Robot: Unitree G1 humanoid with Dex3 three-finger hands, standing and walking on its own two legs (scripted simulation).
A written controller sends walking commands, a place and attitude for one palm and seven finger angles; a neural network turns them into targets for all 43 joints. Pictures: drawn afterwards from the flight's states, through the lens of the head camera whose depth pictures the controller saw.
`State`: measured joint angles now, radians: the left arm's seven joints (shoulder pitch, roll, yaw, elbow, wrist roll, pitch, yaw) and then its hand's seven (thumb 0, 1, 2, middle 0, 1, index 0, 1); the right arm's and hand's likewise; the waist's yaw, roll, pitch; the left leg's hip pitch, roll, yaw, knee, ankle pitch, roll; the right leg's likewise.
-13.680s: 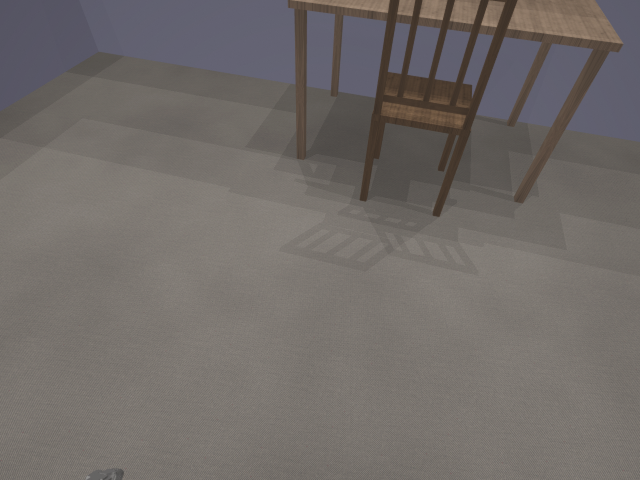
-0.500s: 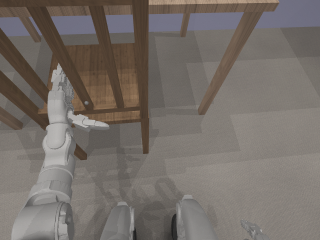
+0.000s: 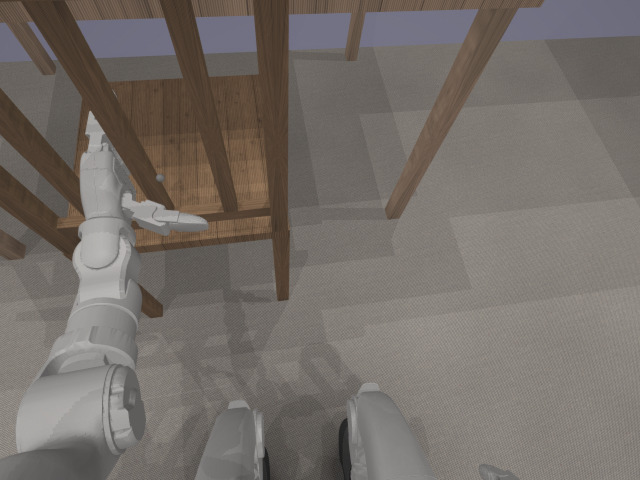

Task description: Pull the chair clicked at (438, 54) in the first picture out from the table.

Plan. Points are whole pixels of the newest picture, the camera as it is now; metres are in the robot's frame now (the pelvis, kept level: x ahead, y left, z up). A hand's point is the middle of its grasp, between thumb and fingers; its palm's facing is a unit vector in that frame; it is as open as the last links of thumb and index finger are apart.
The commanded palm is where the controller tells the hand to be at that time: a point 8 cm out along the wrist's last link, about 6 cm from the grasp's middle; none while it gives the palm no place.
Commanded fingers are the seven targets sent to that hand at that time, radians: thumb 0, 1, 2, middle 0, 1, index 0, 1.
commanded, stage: push the fingers through the gap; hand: left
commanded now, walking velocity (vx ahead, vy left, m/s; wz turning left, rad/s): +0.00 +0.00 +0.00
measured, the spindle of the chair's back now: (125, 140) +0.50 +0.20 +0.06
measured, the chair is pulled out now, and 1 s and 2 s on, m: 0.00 0.00 0.05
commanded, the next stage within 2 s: hook a spindle and tug to test in 0.24 s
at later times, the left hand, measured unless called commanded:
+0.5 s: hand (157, 181) +0.47 +0.17 +0.02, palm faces +0.10 -0.99 -0.02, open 16.7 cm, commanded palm +0.44 +0.21 +0.03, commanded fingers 0.00 -0.50 0.30 -0.22 -0.57 -0.22 -0.57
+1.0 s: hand (157, 176) +0.48 +0.18 +0.02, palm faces +0.12 -0.99 -0.02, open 9.8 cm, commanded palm +0.45 +0.21 +0.03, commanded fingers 0.00 0.56 0.76 -0.50 -1.45 -0.50 -1.45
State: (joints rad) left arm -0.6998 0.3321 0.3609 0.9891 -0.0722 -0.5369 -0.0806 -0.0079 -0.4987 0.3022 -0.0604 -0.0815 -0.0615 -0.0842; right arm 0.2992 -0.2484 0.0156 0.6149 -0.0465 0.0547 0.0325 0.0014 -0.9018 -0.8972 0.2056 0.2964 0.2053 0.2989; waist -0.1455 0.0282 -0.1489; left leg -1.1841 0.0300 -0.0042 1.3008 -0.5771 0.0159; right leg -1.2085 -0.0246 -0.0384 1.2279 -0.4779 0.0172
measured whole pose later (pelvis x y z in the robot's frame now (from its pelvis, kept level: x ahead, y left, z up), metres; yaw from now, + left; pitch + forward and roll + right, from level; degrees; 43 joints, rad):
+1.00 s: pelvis +0.01 +0.00 +0.00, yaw +0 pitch +27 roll -3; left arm -0.69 0.33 0.33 0.98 -0.09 -0.53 -0.05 0.00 0.05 0.54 -0.45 -1.32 -0.42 -1.32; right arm 0.29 -0.24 0.01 0.62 -0.05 0.07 0.03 0.00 -0.90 -0.90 0.21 0.30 0.21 0.30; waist -0.14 0.02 -0.15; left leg -1.18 0.03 -0.01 1.29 -0.58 0.01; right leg -1.20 -0.03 -0.05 1.22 -0.48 0.02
